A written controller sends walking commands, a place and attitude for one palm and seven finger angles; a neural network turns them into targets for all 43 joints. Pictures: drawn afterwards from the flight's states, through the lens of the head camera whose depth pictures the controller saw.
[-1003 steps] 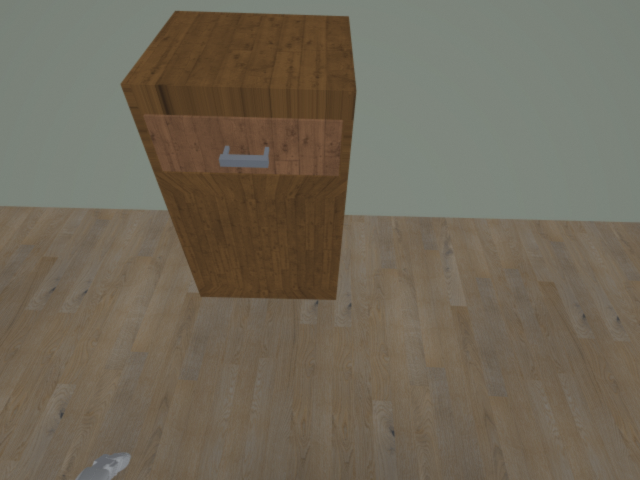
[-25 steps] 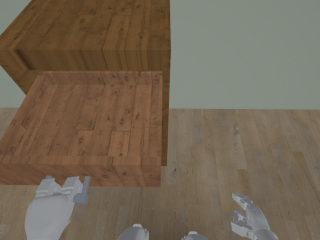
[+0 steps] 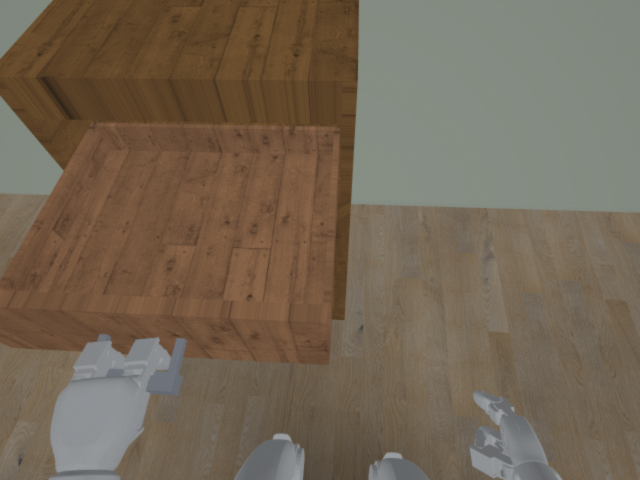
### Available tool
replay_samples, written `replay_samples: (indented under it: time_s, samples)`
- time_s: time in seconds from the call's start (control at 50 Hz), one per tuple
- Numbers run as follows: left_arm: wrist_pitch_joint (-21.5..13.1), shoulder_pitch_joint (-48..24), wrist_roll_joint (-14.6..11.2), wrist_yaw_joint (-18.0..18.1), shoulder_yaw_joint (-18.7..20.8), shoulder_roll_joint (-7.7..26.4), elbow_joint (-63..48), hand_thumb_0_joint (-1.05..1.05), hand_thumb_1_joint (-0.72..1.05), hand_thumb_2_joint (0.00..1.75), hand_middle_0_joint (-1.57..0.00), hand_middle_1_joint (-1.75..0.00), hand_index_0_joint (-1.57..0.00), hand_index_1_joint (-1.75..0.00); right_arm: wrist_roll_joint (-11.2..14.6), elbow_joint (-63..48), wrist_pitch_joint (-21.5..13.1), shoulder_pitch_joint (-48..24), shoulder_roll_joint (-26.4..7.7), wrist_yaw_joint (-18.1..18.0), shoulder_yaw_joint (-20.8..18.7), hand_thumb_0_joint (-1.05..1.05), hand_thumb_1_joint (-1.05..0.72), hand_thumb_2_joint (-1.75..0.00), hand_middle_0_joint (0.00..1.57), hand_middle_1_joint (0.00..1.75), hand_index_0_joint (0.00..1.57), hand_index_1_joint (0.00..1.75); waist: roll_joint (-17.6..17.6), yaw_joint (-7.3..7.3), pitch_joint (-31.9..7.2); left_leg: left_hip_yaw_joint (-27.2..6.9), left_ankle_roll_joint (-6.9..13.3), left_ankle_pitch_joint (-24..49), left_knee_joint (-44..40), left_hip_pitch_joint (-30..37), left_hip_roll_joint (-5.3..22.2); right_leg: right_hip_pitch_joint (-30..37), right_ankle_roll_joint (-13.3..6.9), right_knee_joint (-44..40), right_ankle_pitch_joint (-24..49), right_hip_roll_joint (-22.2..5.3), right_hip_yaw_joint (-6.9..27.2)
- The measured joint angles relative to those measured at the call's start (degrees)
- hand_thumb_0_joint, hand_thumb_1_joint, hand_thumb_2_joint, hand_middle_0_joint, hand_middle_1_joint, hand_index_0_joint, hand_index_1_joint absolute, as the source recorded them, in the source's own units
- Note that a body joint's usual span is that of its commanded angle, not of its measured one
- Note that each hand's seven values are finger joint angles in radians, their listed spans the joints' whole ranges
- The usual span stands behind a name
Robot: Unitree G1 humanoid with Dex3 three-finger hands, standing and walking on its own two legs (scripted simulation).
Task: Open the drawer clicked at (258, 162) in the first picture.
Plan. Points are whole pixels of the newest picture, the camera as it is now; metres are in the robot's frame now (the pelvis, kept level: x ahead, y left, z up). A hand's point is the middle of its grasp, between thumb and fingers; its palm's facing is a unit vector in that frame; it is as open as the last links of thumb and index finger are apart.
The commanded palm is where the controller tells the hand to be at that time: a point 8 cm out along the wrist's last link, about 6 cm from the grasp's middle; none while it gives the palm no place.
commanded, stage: open the thumb to release the handle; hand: left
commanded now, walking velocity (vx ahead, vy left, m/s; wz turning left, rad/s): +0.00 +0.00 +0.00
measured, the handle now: (135, 363) +0.24 +0.25 +0.00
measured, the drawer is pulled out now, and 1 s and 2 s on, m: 0.30 0.30 0.30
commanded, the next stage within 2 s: lift the hand off the handle in 0.32 s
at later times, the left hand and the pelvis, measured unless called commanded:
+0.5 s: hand (131, 415) +0.19 +0.25 -0.02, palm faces -0.02 -0.07 -1.00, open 13.6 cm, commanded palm +0.18 +0.25 +0.03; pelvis -0.02 -0.01 +0.01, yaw +1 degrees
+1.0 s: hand (131, 403) +0.20 +0.25 -0.01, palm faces -0.05 -0.09 -0.99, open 13.7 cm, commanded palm +0.19 +0.25 +0.05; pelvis -0.03 -0.01 +0.02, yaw +1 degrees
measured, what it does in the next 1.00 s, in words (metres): stands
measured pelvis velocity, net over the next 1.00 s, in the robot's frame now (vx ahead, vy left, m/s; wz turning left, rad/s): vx -0.03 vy -0.01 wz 0.01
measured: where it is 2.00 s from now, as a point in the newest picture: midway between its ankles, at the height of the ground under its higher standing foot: outside the picture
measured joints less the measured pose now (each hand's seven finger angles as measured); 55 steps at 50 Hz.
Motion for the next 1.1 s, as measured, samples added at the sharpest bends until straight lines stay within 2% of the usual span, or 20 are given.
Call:
replay_samples:
  time_s: [0.1,0.24,0.32,0.42,0.56,0.78,0.92,1.1]
  samples:
    - [1.8,-1.9,-0.1,-0.4,-0.9,0.0,1.9,0.00,0.42,0.69,-0.35,-1.30,-0.38,-1.29,0.7,0.2,0.3,0.0,0.5,-0.7,0.5,0.01,-0.90,-0.90,0.20,0.30,0.20,0.30,0.1,-0.31,0.1,-0.3,-0.2,0.8,-1.0,1.1,0.0,1.2,-0.2,-1.0,0.7,0.0,-0.3]
    - [2.8,-3.4,-0.7,-1.7,-1.2,0.4,4.7,0.00,0.00,0.51,-0.34,-1.26,-0.35,-1.25,1.3,0.1,0.3,0.6,0.7,-1.3,1.0,0.01,-0.90,-0.90,0.20,0.30,0.20,0.30,0.0,-1.17,0.2,-0.6,-0.5,2.0,-2.8,3.1,0.3,3.2,-0.5,-2.9,2.0,0.4,-0.5]
    - [2.6,-4.5,-0.9,-2.0,-1.0,0.6,6.1,0.00,-0.23,0.41,-0.34,-1.25,-0.34,-1.23,1.4,0.1,0.1,0.9,0.3,-1.6,0.9,0.01,-0.90,-0.90,0.20,0.30,0.20,0.30,0.0,-1.51,0.4,-0.7,-0.6,2.6,-3.3,3.6,0.4,3.8,-0.6,-3.5,2.6,0.5,-0.6]
    - [1.8,-6.5,-0.6,-1.8,-0.9,0.9,7.6,0.00,-0.39,0.34,-0.34,-1.24,-0.32,-1.21,1.4,0.6,-0.3,1.3,-0.5,-1.9,0.5,0.01,-0.90,-0.90,0.20,0.30,0.20,0.30,0.1,-1.29,0.7,-1.1,-0.7,3.0,-3.1,3.2,0.3,3.5,-0.7,-3.3,2.9,0.4,-1.0]
    - [1.3,-8.5,-0.6,-1.6,-1.1,0.9,9.4,0.00,-0.47,0.31,-0.34,-1.24,-0.32,-1.20,1.6,1.7,-0.5,1.5,-0.6,-2.2,0.2,0.01,-0.90,-0.90,0.20,0.30,0.20,0.30,0.5,-0.91,0.8,-1.2,-0.8,3.5,-2.8,2.5,0.3,2.8,-0.8,-2.9,3.2,0.4,-1.1]
    - [1.0,-13.9,-0.6,-1.9,-1.9,1.3,13.5,0.00,-0.49,0.30,-0.36,-1.24,-0.32,-1.20,2.1,3.5,-1.3,1.5,0.2,-3.2,0.7,0.01,-0.90,-0.90,0.20,0.30,0.20,0.30,0.6,-0.10,1.1,-1.7,-0.9,4.2,-2.6,1.7,0.1,2.1,-1.0,-2.6,3.7,0.2,-1.7]
    - [2.3,-13.2,-2.4,-4.5,-1.7,1.5,13.2,0.00,-0.49,0.30,-0.36,-1.21,-0.33,-1.21,2.6,3.2,-1.2,1.6,0.7,-3.6,0.9,0.01,-0.90,-0.90,0.20,0.30,0.21,0.30,0.7,-1.18,1.6,-1.5,-1.0,4.8,-4.8,4.5,0.4,4.7,-1.0,-5.0,4.6,0.6,-1.3]
    - [0.7,-10.1,-2.9,-5.0,-0.7,2.4,10.8,0.00,-0.49,0.30,-0.37,-1.20,-0.34,-1.21,2.3,2.4,-1.4,2.3,-0.3,-3.3,0.4,0.01,-0.90,-0.90,0.20,0.30,0.20,0.30,0.3,-2.08,1.9,-1.1,-0.7,5.3,-7.7,7.9,0.5,8.2,-0.6,-8.4,5.5,0.8,-0.7]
